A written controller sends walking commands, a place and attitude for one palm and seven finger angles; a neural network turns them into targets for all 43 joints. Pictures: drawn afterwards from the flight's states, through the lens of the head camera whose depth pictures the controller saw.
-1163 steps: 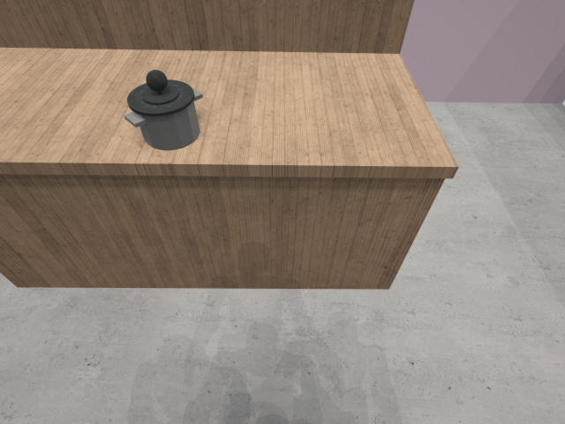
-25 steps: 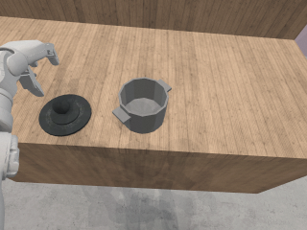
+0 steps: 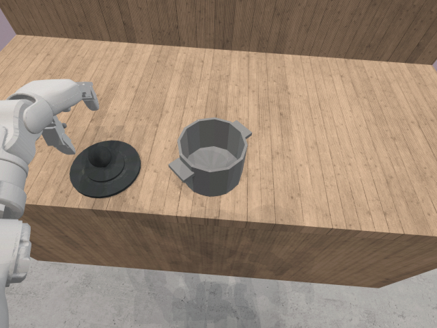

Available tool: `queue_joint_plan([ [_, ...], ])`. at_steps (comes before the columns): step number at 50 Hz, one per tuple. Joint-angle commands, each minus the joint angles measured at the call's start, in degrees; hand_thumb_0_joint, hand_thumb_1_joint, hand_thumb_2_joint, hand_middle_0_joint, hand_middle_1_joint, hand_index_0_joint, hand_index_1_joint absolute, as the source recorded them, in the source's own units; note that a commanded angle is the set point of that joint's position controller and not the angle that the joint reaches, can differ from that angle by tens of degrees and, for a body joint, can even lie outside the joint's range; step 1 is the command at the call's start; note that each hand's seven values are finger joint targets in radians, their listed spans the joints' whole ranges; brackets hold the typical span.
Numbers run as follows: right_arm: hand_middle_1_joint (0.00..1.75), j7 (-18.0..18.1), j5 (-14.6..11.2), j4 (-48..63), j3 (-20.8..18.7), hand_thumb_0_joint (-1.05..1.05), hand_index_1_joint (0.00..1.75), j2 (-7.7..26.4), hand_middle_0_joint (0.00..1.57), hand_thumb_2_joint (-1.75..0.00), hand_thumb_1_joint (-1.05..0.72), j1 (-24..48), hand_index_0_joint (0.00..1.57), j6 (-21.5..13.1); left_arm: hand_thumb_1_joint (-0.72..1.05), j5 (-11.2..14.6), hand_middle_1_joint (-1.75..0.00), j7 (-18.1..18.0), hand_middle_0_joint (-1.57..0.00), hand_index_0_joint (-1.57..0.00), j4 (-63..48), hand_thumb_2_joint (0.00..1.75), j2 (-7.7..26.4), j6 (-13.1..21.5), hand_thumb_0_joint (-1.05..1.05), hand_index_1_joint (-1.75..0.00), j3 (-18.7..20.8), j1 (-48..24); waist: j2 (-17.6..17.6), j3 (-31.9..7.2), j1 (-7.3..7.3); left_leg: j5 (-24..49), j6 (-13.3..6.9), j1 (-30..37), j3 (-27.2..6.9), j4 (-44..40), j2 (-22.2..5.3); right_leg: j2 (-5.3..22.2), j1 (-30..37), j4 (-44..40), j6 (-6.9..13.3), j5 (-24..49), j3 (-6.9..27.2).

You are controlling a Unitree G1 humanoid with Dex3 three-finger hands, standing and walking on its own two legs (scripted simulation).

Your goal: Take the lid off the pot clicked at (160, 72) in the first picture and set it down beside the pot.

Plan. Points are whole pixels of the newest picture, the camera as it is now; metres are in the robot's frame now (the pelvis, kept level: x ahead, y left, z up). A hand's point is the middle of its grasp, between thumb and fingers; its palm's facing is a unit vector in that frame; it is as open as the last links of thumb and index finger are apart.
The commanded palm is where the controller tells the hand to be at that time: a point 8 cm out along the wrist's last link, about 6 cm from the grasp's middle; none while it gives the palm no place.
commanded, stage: draw the hand back to the body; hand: left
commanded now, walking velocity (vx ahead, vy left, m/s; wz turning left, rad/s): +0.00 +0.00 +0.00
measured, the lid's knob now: (100, 156) +0.47 +0.27 -0.02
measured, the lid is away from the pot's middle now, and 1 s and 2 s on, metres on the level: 0.25 0.25 0.25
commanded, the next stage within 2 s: step back with the hand held close in 1.94 s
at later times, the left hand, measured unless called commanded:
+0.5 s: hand (82, 121) +0.41 +0.22 +0.16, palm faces +0.33 -0.90 -0.28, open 10.6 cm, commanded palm +0.35 +0.26 +0.18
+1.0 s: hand (83, 177) +0.30 +0.19 +0.16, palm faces +0.44 -0.85 -0.29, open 8.3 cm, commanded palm +0.25 +0.22 +0.18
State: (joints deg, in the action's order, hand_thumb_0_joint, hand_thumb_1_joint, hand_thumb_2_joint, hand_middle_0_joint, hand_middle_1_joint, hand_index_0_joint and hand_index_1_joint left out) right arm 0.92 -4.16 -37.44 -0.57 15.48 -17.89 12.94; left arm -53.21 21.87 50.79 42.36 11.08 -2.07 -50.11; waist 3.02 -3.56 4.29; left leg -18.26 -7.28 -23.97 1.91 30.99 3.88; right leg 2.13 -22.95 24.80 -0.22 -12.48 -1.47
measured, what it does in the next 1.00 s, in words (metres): shifts its weight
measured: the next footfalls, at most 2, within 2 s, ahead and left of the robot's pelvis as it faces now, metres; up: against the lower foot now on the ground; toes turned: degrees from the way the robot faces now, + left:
none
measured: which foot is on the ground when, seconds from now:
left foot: down 0.00-1.00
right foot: down 0.00-1.00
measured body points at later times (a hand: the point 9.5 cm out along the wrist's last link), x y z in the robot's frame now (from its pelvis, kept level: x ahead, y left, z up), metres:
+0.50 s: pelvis +0.01 -0.04 +0.01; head +0.04 -0.02 +0.46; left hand +0.38 +0.26 +0.17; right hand +0.13 -0.28 -0.10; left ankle -0.04 +0.03 -0.73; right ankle -0.02 -0.18 -0.73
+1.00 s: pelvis -0.01 -0.09 +0.01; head -0.01 -0.11 +0.46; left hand +0.27 +0.23 +0.18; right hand +0.16 -0.33 -0.09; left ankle -0.04 +0.03 -0.73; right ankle -0.02 -0.18 -0.73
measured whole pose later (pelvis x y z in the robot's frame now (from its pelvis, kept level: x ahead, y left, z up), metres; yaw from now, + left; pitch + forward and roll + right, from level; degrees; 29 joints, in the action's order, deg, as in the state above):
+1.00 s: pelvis -0.01 -0.09 +0.01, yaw +1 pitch -2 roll -1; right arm 3.6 -3.6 -39.3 1.1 15.0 -9.4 -3.0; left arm 4.5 -5.7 6.3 22.9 3.6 18.4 -4.6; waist 3.2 1.7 -0.5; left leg -16.9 -0.1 -6.9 -0.1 25.9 -0.8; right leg -2.3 -7.8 23.7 2.7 -14.1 -3.8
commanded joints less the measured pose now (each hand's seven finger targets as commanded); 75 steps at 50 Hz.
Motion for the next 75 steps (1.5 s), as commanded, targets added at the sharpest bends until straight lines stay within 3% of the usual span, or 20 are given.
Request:
queue_joint_plan([
  [1,0.3,-0.08,0.68,6.91,-3.29,0.0,0.3,9.33,0.2,-0.9,-0.9,0.01,0.2,-1.57,0.1,0.57,-0.99,-2.81,-0.28,-0.28,-23.46,0.41,19.09,-0.08,0.0,-0.99,7.95,-26.62,8.17,-27.7,-1.02,49.5,7.07,27.39,-9.88,-0.66,-5.99,-3.37,3.06,0.37,3.08,16.08,-1.66],
  [2,0.3,-0.24,0.89,7.44,-3.11,0.0,0.3,9.57,0.2,-0.9,-0.9,0.44,0.2,-2.08,0.1,1.07,-0.99,-3.02,-0.28,-0.28,-25.92,0.41,22.14,0.33,0.0,-0.99,10.7,-23.68,9.81,-28.27,-1.68,53.53,7.47,28.97,-10.49,-0.57,-6.23,-3.15,3.29,0.42,3.04,15.74,-1.5],
  [4,0.3,-0.6,0.25,6.86,-2.45,0.0,0.3,8.97,0.2,-0.9,-0.9,1.4,0.2,-1.94,0.1,2.58,-0.99,-2.92,-0.28,-0.28,-14.74,0.41,15.04,-1.15,0.0,-0.99,7.02,-14.43,2.79,-20.21,-0.96,45.54,6.84,22.56,-9.3,-1.33,-6.17,-3.25,2.48,-0.44,2.54,13.19,-2.46],
  [6,0.3,-0.97,-0.36,7.46,-2.13,0.0,0.3,9.49,0.2,-0.9,-0.9,2.92,0.2,-1.66,0.1,3.83,-0.99,-2.57,-0.28,-0.28,-13.75,0.41,13.95,-2.28,0.0,-0.99,5.92,-12.39,-1.31,-16.94,-1.79,33.62,5.38,16.13,-6.91,-2.87,-5.3,-2.6,5.55,-0.95,2.64,13.88,-1.88],
  [8,0.3,-1.17,0.11,8.62,-2.48,0.0,0.3,8.97,0.2,-0.9,-0.9,4.74,0.2,-1.71,0.1,2.56,-0.99,-2.17,-0.28,-0.28,-27.67,0.41,12.98,-2.32,0.0,-0.99,3.15,-20.66,5.31,-21.9,-1.33,40.67,6.44,22.21,-8.65,-2.63,-5.5,-2.35,5.45,-0.65,2.89,15.94,-1.53],
  [9,0.3,0.76,-0.46,11.38,-2.19,0.0,0.3,3.85,0.2,-0.9,-0.9,-3.77,0.2,-5.19,0.1,38.51,-0.99,-10.59,-0.28,-0.28,-33.3,0.41,-9.41,-0.06,0.0,-0.99,6.2,-21.42,5.01,-18.36,2.26,38.41,9.56,34.68,-10.88,-3.24,-10.47,-1.94,1.4,-0.31,3.81,11.12,-3.54],
  [10,0.3,1.46,0.0,10.11,-0.95,0.0,0.3,5.1,0.2,-0.9,-0.9,-1.03,0.2,-7.17,0.1,41.08,-0.99,-14.81,-0.28,-0.28,-31.22,0.41,-6.71,-0.52,0.0,-0.99,6.37,-13.4,4.57,-16.09,0.17,37.44,9.98,38.16,-14.08,-5.76,-13.03,-1.93,-1.5,-0.09,3.57,0.87,-1.6],
  [11,0.3,2.37,0.74,8.76,-0.96,0.0,0.3,6.45,0.2,-0.9,-0.9,-0.95,0.2,-8.03,0.1,45.04,-0.99,-18.43,-0.28,-0.28,-25.54,0.41,-0.51,-1.36,0.0,-0.99,15.15,-6.87,-0.81,-14.83,-1.43,33.38,9.35,34.78,-13.04,-7.43,-12.93,-1.46,0.47,-0.67,3.75,-2.1,-1.07],
  [14,0.3,3.24,1.01,5.89,-0.18,0.0,0.3,8.2,0.2,-0.9,-0.9,0.03,0.2,-9.6,0.1,50.35,-0.99,-22.88,-0.28,-0.28,-25.07,0.41,1.08,-1.67,0.0,-0.99,17.58,-12.28,-4.34,-12.79,-1.29,27.76,7.36,22.38,-6.19,-5.79,-8.86,-0.41,10.33,-3.22,3.41,13.45,-0.23],
  [16,0.3,3.02,1.47,6.13,-0.33,0.0,0.3,7.43,0.2,-0.9,-0.9,1.09,0.2,-12.28,0.14,50.96,-0.96,-24.88,-0.28,-0.28,-35.56,0.43,1.12,-0.31,0.0,-0.96,18.89,-15.18,7.08,-18.16,-1.9,36.97,9.74,29.16,-7.76,-5.62,-9.65,-0.45,10.08,-1.51,3.41,12.49,-1.2],
  [18,0.3,2.35,2.41,6.25,-0.19,0.0,0.3,6.67,0.2,-0.9,-0.9,2.3,0.2,-14.39,0.18,51.49,-0.92,-26.57,-0.27,-0.27,-41.65,0.46,1.8,-0.26,0.0,-0.92,21.73,-9.27,11.9,-18.52,-3.05,44.06,10.34,32.13,-8.2,-4.78,-10.26,-0.69,9.93,-1.55,3.44,9.57,-1.23],
  [21,0.3,1.78,2.24,5.9,-0.21,0.0,0.3,6.54,0.2,-0.9,-0.9,3.3,0.2,-15.11,0.24,53.66,-0.87,-27.03,-0.27,-0.27,-36.47,0.49,-4.89,-2.47,0.0,-0.87,20.25,7.45,3.84,-11.62,-3.65,39.05,9.04,23.6,-5.59,-4.74,-9.68,-0.51,14.15,-1.87,3.2,16.09,-1.91],
  [27,0.3,2.11,2.11,6.07,-0.73,0.0,0.3,6.96,0.2,-0.9,-0.9,5.12,0.2,-17.12,0.36,54.28,-0.77,-28.02,-0.25,-0.25,-52.33,0.57,-0.71,-1.73,0.0,-0.77,23.47,6.83,7.66,-14.83,-3.52,43.06,8.35,26.01,-5.03,-4.0,-9.11,-0.17,17.23,-0.91,2.82,22.02,-1.86],
  [29,0.3,1.97,2.1,5.49,-1.06,0.0,0.3,6.78,0.2,-0.9,-0.9,4.71,0.2,-17.25,0.4,54.76,-0.73,-28.39,-0.25,-0.25,-47.48,0.59,-2.84,-3.08,0.0,-0.73,24.74,18.25,2.39,-13.72,-4.15,42.17,7.07,24.92,-4.03,-3.82,-8.97,-0.62,18.11,-1.53,2.54,23.15,-1.78],
  [32,0.3,2.28,1.61,5.13,-1.28,0.0,0.3,7.64,0.2,-0.9,-0.9,5.88,0.2,-16.45,0.46,55.64,-0.68,-28.11,-0.24,-0.24,-48.51,0.63,-2.48,-3.86,0.0,-0.68,24.94,19.32,-2.39,-10.8,-3.64,32.9,5.85,19.82,-2.59,-4.54,-7.96,0.1,20.51,-1.73,2.38,26.55,-1.32],
  [37,0.3,2.81,1.17,5.23,-0.88,0.0,0.3,7.08,0.2,-0.9,-0.9,9.0,0.2,-17.41,0.56,56.01,-0.59,-28.77,-0.23,-0.23,-56.75,0.69,-0.48,-3.32,0.0,-0.59,26.33,19.0,1.76,-11.48,-4.01,27.56,5.09,21.16,-2.19,-5.29,-6.97,0.18,21.2,-2.12,2.26,24.78,-0.7],
  [40,0.3,2.9,0.96,5.34,-0.62,0.0,0.3,6.51,0.2,-0.9,-0.9,10.36,0.2,-17.65,0.62,56.63,-0.54,-28.7,-0.23,-0.23,-53.95,0.73,-4.46,-3.95,0.0,-0.54,24.96,26.06,0.15,-9.0,-4.46,23.49,4.86,19.72,-1.42,-5.94,-6.3,-0.02,20.58,-2.4,2.07,23.26,-0.83],
  [47,0.3,3.09,0.93,5.6,-0.34,0.0,0.3,6.36,0.2,-0.9,-0.9,12.98,0.2,-18.47,0.76,57.53,-0.42,-28.92,-0.21,-0.21,-57.15,0.81,-1.85,-3.42,0.0,-0.42,28.26,30.85,-1.03,-6.78,-5.05,17.79,4.45,18.76,-1.26,-6.08,-5.9,0.53,20.14,-3.7,1.69,19.69,0.07],
  [54,0.3,2.99,0.97,6.46,0.09,0.0,0.3,5.33,0.2,-0.9,-0.9,15.11,0.2,-19.92,0.9,58.15,-0.3,-28.97,-0.2,-0.2,-60.93,0.9,-6.0,-2.87,0.0,-0.3,26.44,36.48,-0.55,-5.05,-5.3,14.46,4.41,19.61,-1.11,-6.48,-5.59,0.37,18.06,-5.43,1.47,13.98,0.22],
  [75,0.3,3.14,1.99,7.99,0.02,0.0,0.3,4.12,0.2,-0.9,-0.9,17.46,0.2,-23.72,0.9,58.34,-0.3,-29.07,-0.2,-0.2,-78.12,0.9,-11.24,-0.79,0.0,-0.3,25.41,60.99,0.28,-0.3,-6.75,11.06,4.71,19.78,-1.89,-7.57,-6.03,0.66,14.93,-7.07,1.66,5.57,0.2],
])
